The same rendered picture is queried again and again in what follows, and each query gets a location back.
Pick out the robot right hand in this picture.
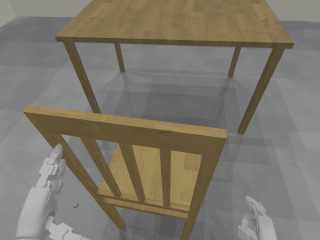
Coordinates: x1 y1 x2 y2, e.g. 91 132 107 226
237 196 278 240

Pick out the robot left hand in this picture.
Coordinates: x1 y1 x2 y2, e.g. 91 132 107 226
15 143 91 240

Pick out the table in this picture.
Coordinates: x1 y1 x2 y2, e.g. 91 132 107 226
55 0 295 135

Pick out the chair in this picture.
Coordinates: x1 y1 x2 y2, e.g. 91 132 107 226
23 105 227 240

